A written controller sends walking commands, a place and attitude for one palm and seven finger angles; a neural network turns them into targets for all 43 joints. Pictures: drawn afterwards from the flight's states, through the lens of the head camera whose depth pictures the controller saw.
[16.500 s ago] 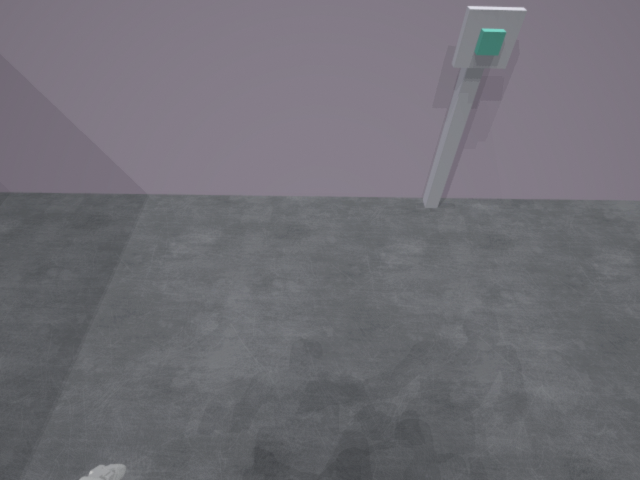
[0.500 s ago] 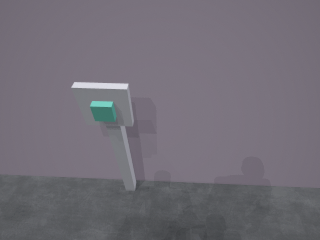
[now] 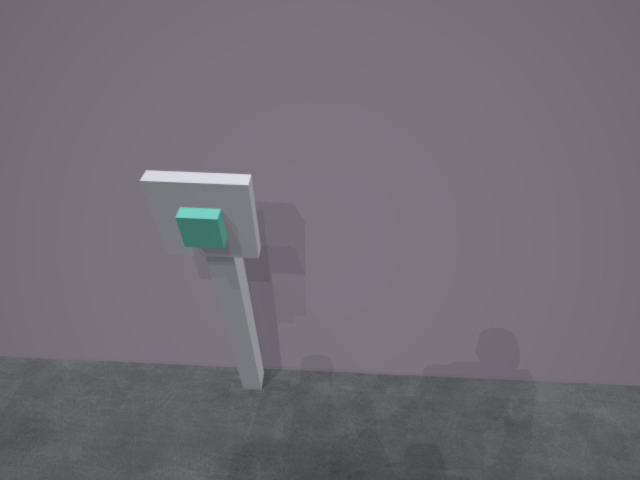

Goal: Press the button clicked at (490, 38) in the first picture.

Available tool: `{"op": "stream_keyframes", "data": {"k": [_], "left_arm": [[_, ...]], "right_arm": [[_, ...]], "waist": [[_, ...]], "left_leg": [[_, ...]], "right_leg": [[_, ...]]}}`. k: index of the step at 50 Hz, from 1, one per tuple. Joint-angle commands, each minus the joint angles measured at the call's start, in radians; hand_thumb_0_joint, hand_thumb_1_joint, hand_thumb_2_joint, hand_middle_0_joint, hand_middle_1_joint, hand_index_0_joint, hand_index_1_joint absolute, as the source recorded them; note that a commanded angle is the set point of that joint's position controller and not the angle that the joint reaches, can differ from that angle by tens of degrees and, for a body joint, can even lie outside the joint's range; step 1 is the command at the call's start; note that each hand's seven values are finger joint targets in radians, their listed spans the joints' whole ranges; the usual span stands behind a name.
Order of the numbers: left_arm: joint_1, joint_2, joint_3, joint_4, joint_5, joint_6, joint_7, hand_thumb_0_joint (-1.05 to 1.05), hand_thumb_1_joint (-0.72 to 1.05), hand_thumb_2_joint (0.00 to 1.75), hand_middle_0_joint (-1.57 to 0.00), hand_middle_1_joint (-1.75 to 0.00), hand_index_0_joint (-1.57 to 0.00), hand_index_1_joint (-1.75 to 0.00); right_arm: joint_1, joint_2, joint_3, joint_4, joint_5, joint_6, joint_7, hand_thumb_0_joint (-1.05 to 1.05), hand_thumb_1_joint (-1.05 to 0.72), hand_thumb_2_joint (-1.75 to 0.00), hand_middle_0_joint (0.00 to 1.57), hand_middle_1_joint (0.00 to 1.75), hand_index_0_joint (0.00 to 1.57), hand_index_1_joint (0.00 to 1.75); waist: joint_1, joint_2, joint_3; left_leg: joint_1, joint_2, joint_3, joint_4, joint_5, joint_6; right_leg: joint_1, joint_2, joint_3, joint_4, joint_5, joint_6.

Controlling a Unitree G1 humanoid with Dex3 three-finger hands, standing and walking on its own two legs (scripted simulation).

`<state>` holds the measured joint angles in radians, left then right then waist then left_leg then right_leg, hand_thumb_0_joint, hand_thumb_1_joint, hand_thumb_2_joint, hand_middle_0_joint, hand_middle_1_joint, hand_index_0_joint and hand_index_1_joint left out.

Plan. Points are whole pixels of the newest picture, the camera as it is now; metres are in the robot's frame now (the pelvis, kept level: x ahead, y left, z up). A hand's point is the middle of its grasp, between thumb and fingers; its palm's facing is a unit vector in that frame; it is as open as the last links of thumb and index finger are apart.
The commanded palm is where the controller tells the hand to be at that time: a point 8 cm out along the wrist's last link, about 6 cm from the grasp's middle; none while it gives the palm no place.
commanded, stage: look again from close up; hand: left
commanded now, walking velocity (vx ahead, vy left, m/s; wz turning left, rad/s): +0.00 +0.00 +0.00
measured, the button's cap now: (203, 227) +0.52 +0.24 +0.00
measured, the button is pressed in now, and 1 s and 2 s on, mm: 0 0 0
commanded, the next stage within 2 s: raise the hand and make a fist in 0.14 s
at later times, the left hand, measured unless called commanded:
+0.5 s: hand (187, 429) +0.19 +0.17 -0.01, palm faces +0.18 -0.98 -0.02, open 6.5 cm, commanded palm +0.10 +0.22 -0.06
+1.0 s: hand (187, 443) +0.18 +0.18 -0.05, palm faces -0.02 -1.00 -0.03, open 3.3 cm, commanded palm +0.14 +0.24 -0.04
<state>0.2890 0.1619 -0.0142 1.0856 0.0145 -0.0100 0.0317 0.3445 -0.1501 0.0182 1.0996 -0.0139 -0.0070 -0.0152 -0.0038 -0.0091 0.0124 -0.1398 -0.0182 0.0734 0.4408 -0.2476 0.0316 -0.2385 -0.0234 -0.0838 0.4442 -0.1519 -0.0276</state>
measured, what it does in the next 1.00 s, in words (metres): lowers itself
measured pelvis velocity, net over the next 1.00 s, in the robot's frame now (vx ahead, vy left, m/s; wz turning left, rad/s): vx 0.00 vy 0.00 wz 0.06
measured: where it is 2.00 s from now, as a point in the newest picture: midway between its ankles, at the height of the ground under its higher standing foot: outside the picture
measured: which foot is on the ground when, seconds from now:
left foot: down 0.00-1.00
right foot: down 0.00-1.00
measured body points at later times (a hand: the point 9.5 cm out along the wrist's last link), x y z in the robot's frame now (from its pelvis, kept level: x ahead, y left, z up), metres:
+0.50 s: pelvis -0.02 +0.00 -0.04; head -0.02 -0.01 +0.41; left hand +0.17 +0.22 -0.01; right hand +0.14 -0.26 -0.11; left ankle +0.00 +0.10 -0.74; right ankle +0.06 -0.10 -0.74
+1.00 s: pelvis +0.00 +0.00 -0.10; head +0.07 +0.01 +0.35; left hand +0.18 +0.23 -0.05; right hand +0.20 -0.19 -0.19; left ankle +0.00 +0.10 -0.74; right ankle +0.06 -0.10 -0.74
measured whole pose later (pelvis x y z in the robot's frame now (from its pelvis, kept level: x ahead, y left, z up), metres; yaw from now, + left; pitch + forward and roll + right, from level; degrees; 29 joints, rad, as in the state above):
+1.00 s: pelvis +0.00 +0.00 -0.10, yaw +4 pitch +15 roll -2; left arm 0.50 0.22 0.11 -0.12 -0.26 -0.35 -0.32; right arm 0.21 -0.16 0.04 0.53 0.04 -0.17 -0.02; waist 0.02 0.04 -0.13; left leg -0.90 0.00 -0.02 1.23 -0.59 0.03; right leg -0.95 -0.01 -0.12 1.15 -0.47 -0.04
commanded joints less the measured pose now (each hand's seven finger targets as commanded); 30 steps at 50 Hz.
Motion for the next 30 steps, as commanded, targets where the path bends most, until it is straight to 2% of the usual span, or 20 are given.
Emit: {"op": "stream_keyframes", "data": {"k": [1, 6, 11, 12, 13, 14, 15, 16, 17, 18, 19, 20, 21, 23, 24, 25, 26, 27, 28, 30], "left_arm": [[0.049, 0.088, 0.021, -0.032, -0.005, -0.018, 0.007, 0.00, 0.90, 0.90, -0.20, -0.30, -0.20, -0.30], [0.057, 0.076, 0.020, -0.024, -0.004, -0.016, 0.008, 0.00, 0.90, 0.90, -0.20, -0.30, -0.20, -0.30], [0.072, 0.064, 0.020, -0.016, -0.002, -0.016, 0.009, 0.00, 0.90, 0.90, -0.20, -0.30, -0.20, -0.30], [0.148, 0.082, 0.009, 0.024, 0.007, -0.026, 0.043, 0.00, 0.90, 0.90, -0.20, -0.30, -0.20, -0.30], [-0.607, 0.293, 0.103, -1.535, -0.232, -0.246, 0.029, 0.00, 0.90, 0.90, -0.23, -0.33, -0.23, -0.33], [-0.240, 0.257, 0.118, -1.298, -0.151, -0.188, 0.093, 0.00, 0.90, 0.90, -0.25, -0.36, -0.25, -0.36], [0.047, 0.026, -0.005, -1.092, -0.157, -0.058, 0.131, 0.00, 0.90, 0.90, -0.28, -0.39, -0.28, -0.39], [0.060, -0.067, -0.072, -1.070, -0.187, -0.035, 0.121, 0.00, 0.90, 0.90, -0.31, -0.42, -0.31, -0.42], [0.001, -0.013, -0.051, -1.153, -0.214, -0.086, 0.111, 0.00, 0.90, 0.90, -0.34, -0.45, -0.34, -0.45], [0.001, 0.019, -0.039, -1.153, -0.204, -0.137, 0.096, 0.00, 0.90, 0.90, -0.36, -0.48, -0.36, -0.48], [0.037, -0.005, -0.037, -1.106, -0.202, -0.189, 0.073, 0.00, 0.90, 0.90, -0.39, -0.51, -0.39, -0.51], [0.044, -0.032, -0.039, -1.033, -0.202, -0.245, 0.042, 0.00, 0.90, 0.90, -0.42, -0.54, -0.42, -0.54], [0.077, -0.016, 0.011, -0.982, -0.204, -0.316, 0.003, 0.00, 0.90, 0.90, -0.45, -0.57, -0.45, -0.57], [0.260, -0.035, 0.054, -0.922, -0.239, -0.474, -0.110, 0.00, 0.90, 0.90, -0.50, -0.63, -0.50, -0.63], [0.334, -0.021, 0.084, -0.934, -0.252, -0.551, -0.172, 0.00, 0.90, 0.90, -0.53, -0.66, -0.53, -0.66], [0.379, 0.021, 0.123, -0.922, -0.251, -0.614, -0.235, 0.00, 0.90, 0.90, -0.56, -0.69, -0.56, -0.69], [0.378, 0.054, 0.136, -0.948, -0.241, -0.655, -0.282, 0.00, 0.90, 0.90, -0.58, -0.72, -0.58, -0.72], [0.373, 0.103, 0.173, -0.963, -0.232, -0.649, -0.296, 0.00, 0.90, 0.90, -0.61, -0.75, -0.61, -0.75], [0.372, 0.108, 0.168, -1.013, -0.238, -0.619, -0.300, 0.00, 0.90, 0.90, -0.64, -0.78, -0.64, -0.78], [0.310, 0.119, 0.157, -1.166, -0.259, -0.562, -0.283, 0.00, 0.90, 0.90, -0.69, -0.84, -0.69, -0.84]], "right_arm": [[0.052, -0.089, -0.016, -0.026, -0.001, -0.020, -0.008, 0.00, -0.90, -0.90, 0.20, 0.30, 0.20, 0.30], [0.063, -0.078, -0.015, -0.011, 0.000, -0.019, -0.011, 0.00, -0.90, -0.90, 0.20, 0.30, 0.20, 0.30], [0.072, -0.068, -0.017, -0.005, 0.001, -0.016, -0.012, 0.00, -0.90, -0.90, 0.20, 0.30, 0.20, 0.30], [-0.057, -0.108, -0.017, -0.063, 0.002, -0.029, -0.003, 0.00, -0.90, -0.90, 0.20, 0.30, 0.20, 0.30], [-0.085, -0.282, -0.034, -0.464, 0.055, -0.179, -0.055, 0.00, -0.90, -0.90, 0.20, 0.30, 0.20, 0.30], [-0.189, -0.204, -0.005, -0.406, 0.068, -0.274, -0.085, 0.00, -0.90, -0.90, 0.20, 0.30, 0.20, 0.30], [-0.171, -0.160, -0.023, -0.404, 0.078, -0.302, -0.082, 0.00, -0.90, -0.90, 0.20, 0.30, 0.20, 0.30], [-0.133, -0.174, -0.015, -0.384, 0.093, -0.320, -0.080, 0.00, -0.90, -0.90, 0.20, 0.30, 0.20, 0.30], [-0.155, -0.214, -0.026, -0.431, 0.093, -0.344, -0.081, 0.00, -0.90, -0.90, 0.20, 0.30, 0.20, 0.30], [-0.149, -0.239, -0.036, -0.446, 0.077, -0.360, -0.078, 0.00, -0.90, -0.90, 0.20, 0.30, 0.20, 0.30], [-0.149, -0.238, -0.046, -0.473, 0.062, -0.369, -0.073, 0.00, -0.90, -0.90, 0.20, 0.30, 0.20, 0.30], [-0.156, -0.233, -0.060, -0.500, 0.051, -0.376, -0.061, 0.00, -0.90, -0.90, 0.20, 0.30, 0.20, 0.30], [-0.161, -0.229, -0.075, -0.523, 0.039, -0.379, -0.049, 0.00, -0.90, -0.90, 0.20, 0.30, 0.20, 0.30], [-0.193, -0.222, -0.097, -0.591, 0.025, -0.381, -0.012, 0.00, -0.90, -0.90, 0.20, 0.30, 0.20, 0.30], [-0.212, -0.220, -0.106, -0.624, 0.022, -0.372, 0.010, 0.00, -0.90, -0.90, 0.20, 0.30, 0.20, 0.30], [-0.211, -0.221, -0.115, -0.652, 0.024, -0.355, 0.038, 0.00, -0.90, -0.90, 0.20, 0.30, 0.20, 0.30], [-0.239, -0.219, -0.116, -0.694, 0.025, -0.338, 0.052, 0.00, -0.90, -0.90, 0.20, 0.30, 0.20, 0.30], [-0.265, -0.221, -0.118, -0.731, 0.033, -0.319, 0.052, 0.00, -0.90, -0.90, 0.20, 0.30, 0.20, 0.30], [-0.280, -0.222, -0.115, -0.775, 0.040, -0.299, 0.048, 0.00, -0.90, -0.90, 0.20, 0.30, 0.20, 0.30], [-0.277, -0.220, -0.108, -0.832, 0.054, -0.258, 0.032, 0.00, -0.90, -0.90, 0.20, 0.30, 0.20, 0.30]], "waist": [[0.004, -0.003, 0.089], [0.004, 0.012, 0.093], [0.004, -0.002, 0.103], [0.050, 0.086, 0.127], [-0.090, 0.255, -0.377], [-0.001, 0.269, -0.337], [-0.030, 0.185, -0.120], [-0.041, 0.073, 0.006], [-0.053, 0.015, 0.086], [-0.069, -0.081, 0.067], [-0.069, -0.184, 0.071], [-0.067, -0.213, 0.065], [-0.040, -0.270, 0.009], [0.025, -0.290, -0.087], [0.046, -0.249, -0.130], [0.056, -0.118, -0.148], [0.056, -0.040, -0.163], [0.072, -0.035, -0.168], [0.076, -0.008, -0.166], [0.065, -0.015, -0.155]], "left_leg": [[-0.172, 0.111, -0.125, -0.136, -0.050, 0.001], [-0.175, 0.117, -0.126, -0.146, -0.065, -0.001], [-0.175, 0.114, -0.120, -0.145, -0.088, 0.000], [-0.167, 0.134, -0.044, 0.007, 0.019, -0.027], [0.041, 0.015, -0.080, -0.095, -0.006, -0.023], [-0.045, 0.028, -0.058, -0.112, -0.103, -0.018], [-0.197, 0.049, -0.096, -0.127, -0.210, -0.039], [-0.235, 0.033, -0.111, -0.097, -0.246, -0.033], [-0.273, 0.030, -0.135, -0.047, -0.284, -0.020], [-0.295, 0.021, -0.134, 0.014, -0.296, -0.016], [-0.344, 0.011, -0.129, 0.088, -0.288, -0.016], [-0.386, -0.004, -0.106, 0.169, -0.272, -0.019], [-0.449, -0.011, -0.089, 0.251, -0.253, -0.029], [-0.577, -0.017, -0.069, 0.374, -0.225, -0.039], [-0.621, -0.023, -0.064, 0.418, -0.206, -0.042], [-0.632, -0.034, -0.056, 0.450, -0.190, -0.049], [-0.658, -0.041, -0.048, 0.474, -0.200, -0.047], [-0.710, -0.039, -0.048, 0.468, -0.257, -0.040], [-0.748, -0.041, -0.044, 0.456, -0.327, -0.032], [-0.790, -0.033, -0.061, 0.452, -0.400, -0.022]], "right_leg": [[0.059, -0.102, 0.146, -0.108, -0.098, -0.022], [0.060, -0.097, 0.141, -0.106, -0.089, -0.021], [0.044, -0.098, 0.145, -0.116, -0.117, -0.019], [-0.008, -0.132, 0.140, -0.033, 0.143, -0.015], [0.142, -0.026, 0.099, -0.005, -0.013, 0.005], [0.117, 0.007, 0.071, 0.052, -0.140, -0.033], [-0.005, 0.012, 0.007, 0.052, -0.191, -0.013], [-0.077, 0.022, -0.002, 0.042, -0.218, 0.002], [-0.149, 0.013, 0.012, 0.032, -0.312, 0.014], [-0.204, 0.008, 0.019, 0.037, -0.390, 0.020], [-0.270, 0.005, 0.020, 0.065, -0.448, 0.024], [-0.335, -0.002, 0.032, 0.097, -0.494, 0.023], [-0.381, -0.004, 0.042, 0.152, -0.541, 0.021], [-0.403, -0.007, 0.080, 0.251, -0.556, 0.012], [-0.389, -0.005, 0.093, 0.300, -0.501, 0.004], [-0.384, -0.008, 0.102, 0.346, -0.445, -0.014], [-0.396, -0.010, 0.100, 0.384, -0.427, -0.023], [-0.423, -0.008, 0.101, 0.408, -0.480, -0.023], [-0.431, -0.010, 0.115, 0.413, -0.546, -0.019], [-0.446, -0.003, 0.142, 0.421, -0.608, -0.017]]}}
